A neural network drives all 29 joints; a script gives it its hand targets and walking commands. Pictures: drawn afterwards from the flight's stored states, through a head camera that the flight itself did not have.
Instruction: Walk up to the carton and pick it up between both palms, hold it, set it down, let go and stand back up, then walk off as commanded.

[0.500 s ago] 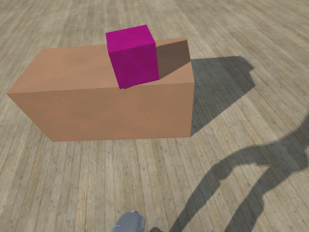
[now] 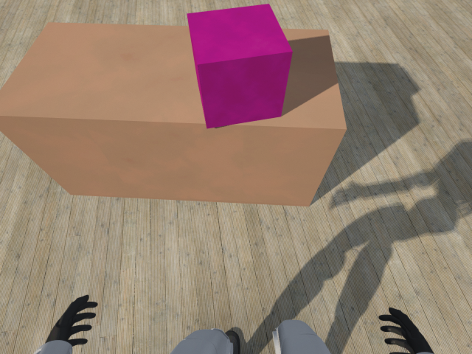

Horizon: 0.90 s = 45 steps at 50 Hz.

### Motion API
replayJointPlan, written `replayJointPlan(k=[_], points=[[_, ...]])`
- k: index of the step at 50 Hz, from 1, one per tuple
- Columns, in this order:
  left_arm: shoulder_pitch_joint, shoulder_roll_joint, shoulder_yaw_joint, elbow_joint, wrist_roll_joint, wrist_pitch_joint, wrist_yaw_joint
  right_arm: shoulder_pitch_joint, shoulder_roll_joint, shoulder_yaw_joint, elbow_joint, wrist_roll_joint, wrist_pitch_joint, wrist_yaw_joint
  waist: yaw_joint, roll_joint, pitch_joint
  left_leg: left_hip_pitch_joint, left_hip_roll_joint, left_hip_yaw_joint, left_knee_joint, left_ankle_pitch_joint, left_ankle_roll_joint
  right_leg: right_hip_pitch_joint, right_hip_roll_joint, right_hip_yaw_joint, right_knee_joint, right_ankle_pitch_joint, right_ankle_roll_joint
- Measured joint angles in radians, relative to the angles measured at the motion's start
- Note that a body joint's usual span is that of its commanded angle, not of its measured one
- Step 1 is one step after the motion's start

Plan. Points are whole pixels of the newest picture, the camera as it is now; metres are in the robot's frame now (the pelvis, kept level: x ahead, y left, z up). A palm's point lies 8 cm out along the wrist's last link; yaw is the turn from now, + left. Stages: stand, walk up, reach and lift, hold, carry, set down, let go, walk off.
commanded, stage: walk off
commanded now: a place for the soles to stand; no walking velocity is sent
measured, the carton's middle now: (236, 68) +0.83 +0.01 -0.10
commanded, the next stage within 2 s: none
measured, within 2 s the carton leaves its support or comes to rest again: neither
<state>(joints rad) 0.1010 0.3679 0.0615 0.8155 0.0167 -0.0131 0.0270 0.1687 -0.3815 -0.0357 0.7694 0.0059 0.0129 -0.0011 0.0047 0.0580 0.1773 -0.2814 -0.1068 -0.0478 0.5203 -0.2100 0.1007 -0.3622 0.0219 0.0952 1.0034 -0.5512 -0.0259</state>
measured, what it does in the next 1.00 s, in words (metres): walks backwards: right foot, then left foot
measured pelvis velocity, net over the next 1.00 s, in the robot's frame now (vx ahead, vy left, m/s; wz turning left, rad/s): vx -0.18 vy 0.03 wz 0.03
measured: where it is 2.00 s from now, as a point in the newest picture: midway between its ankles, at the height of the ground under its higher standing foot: outside the picture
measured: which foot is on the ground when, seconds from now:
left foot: down 0.00-0.24, up 0.26-0.50, down 0.52-1.00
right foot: up 0.00-0.20, down 0.22-0.54, up 0.56-1.00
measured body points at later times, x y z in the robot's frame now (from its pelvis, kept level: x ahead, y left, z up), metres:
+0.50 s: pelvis -0.08 +0.04 -0.02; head +0.00 +0.04 +0.42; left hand +0.06 +0.35 -0.13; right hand +0.05 -0.30 -0.12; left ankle -0.13 +0.15 -0.71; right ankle +0.03 -0.13 -0.73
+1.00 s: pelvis -0.18 +0.03 -0.01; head -0.14 +0.08 +0.44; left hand -0.14 +0.34 -0.15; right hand -0.08 -0.29 -0.08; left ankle -0.12 +0.15 -0.74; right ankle -0.17 -0.14 -0.65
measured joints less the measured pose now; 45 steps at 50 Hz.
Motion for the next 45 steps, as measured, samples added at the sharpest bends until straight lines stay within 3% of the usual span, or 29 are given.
replayJointPlan(k=[8, 10, 12, 16, 20, 23, 26, 27, 29, 31, 34, 45], points=[[-0.003, 0.000, 0.000, 0.000, 0.000, 0.039, 0.000, 0.000, -0.037, 0.000, 0.000, 0.000, 0.019, -0.003, -0.002, -0.001, 0.028, -0.027, -0.046, 0.000, 0.013, 0.006, 0.008, 0.003, 0.000, -0.002, -0.232, 0.107, 0.000], [0.006, 0.001, 0.000, 0.000, 0.000, 0.039, 0.000, 0.000, -0.038, 0.000, 0.000, 0.000, 0.022, -0.003, -0.001, -0.002, 0.028, -0.039, -0.050, 0.001, 0.051, -0.007, 0.008, 0.025, 0.000, -0.010, -0.332, 0.199, 0.000], [0.017, -0.002, 0.000, 0.000, 0.000, 0.038, 0.000, -0.007, -0.043, 0.000, 0.001, 0.000, 0.031, -0.003, -0.002, 0.011, 0.030, -0.067, -0.043, -0.001, 0.138, -0.036, 0.001, 0.041, 0.010, -0.018, -0.367, 0.313, 0.015], [0.040, -0.003, 0.000, 0.001, 0.000, 0.038, 0.000, -0.019, -0.044, 0.000, 0.000, 0.000, 0.037, -0.003, -0.001, 0.000, 0.025, -0.144, -0.041, 0.000, 0.518, -0.282, -0.049, 0.051, 0.010, -0.012, -0.360, 0.287, 0.023], [0.013, -0.003, 0.000, -0.001, 0.000, 0.039, 0.000, 0.007, -0.079, 0.000, -0.001, 0.000, 0.044, -0.003, -0.003, -0.017, 0.024, -0.130, 0.003, -0.007, 0.715, -0.305, -0.062, 0.027, -0.018, -0.010, -0.360, 0.307, 0.023], [-0.013, -0.003, 0.000, -0.016, 0.000, 0.042, 0.000, 0.015, -0.107, 0.000, -0.001, 0.000, 0.049, -0.003, -0.004, -0.017, 0.025, -0.093, 0.054, -0.010, 0.647, -0.326, -0.071, -0.024, -0.029, -0.010, -0.361, 0.336, 0.023], [-0.032, -0.004, 0.000, -0.026, 0.000, 0.051, 0.000, 0.016, -0.108, 0.001, 0.001, 0.000, 0.044, -0.006, -0.007, -0.020, 0.033, -0.003, 0.110, -0.013, 0.317, -0.278, -0.071, -0.073, -0.032, -0.014, -0.358, 0.368, 0.041], [-0.040, 0.000, 0.003, -0.025, 0.000, 0.061, 0.000, 0.012, -0.092, 0.001, 0.011, 0.000, 0.037, -0.010, -0.006, -0.045, 0.046, 0.026, 0.101, -0.002, 0.241, -0.261, -0.081, -0.083, -0.046, -0.004, -0.343, 0.371, 0.044], [-0.034, 0.006, 0.011, -0.024, 0.000, 0.092, -0.001, 0.023, -0.029, 0.001, 0.027, 0.000, 0.025, -0.015, -0.006, -0.123, 0.065, 0.047, 0.050, 0.020, 0.213, -0.226, -0.080, -0.086, -0.058, 0.066, -0.266, 0.294, 0.038], [0.005, 0.004, 0.012, -0.024, 0.000, 0.111, -0.002, 0.050, 0.011, 0.001, 0.034, 0.000, 0.022, -0.018, -0.006, -0.131, 0.045, 0.049, 0.062, 0.014, 0.208, -0.207, -0.075, -0.099, 0.017, 0.101, -0.115, 0.157, 0.038], [0.074, 0.005, 0.018, -0.025, 0.000, 0.123, -0.002, 0.066, 0.037, 0.000, 0.044, 0.000, 0.022, -0.023, -0.005, -0.123, 0.012, 0.045, 0.109, 0.010, 0.176, -0.180, -0.067, -0.107, 0.110, 0.105, 0.090, 0.114, 0.038], [0.149, 0.005, 0.026, -0.027, 0.000, 0.117, -0.010, 0.054, 0.003, 0.000, 0.044, 0.000, -0.030, -0.049, -0.004, -0.138, 0.003, -0.032, 0.119, 0.012, 0.071, -0.034, -0.077, -0.109, 0.113, 0.132, 0.155, 0.168, 0.038]])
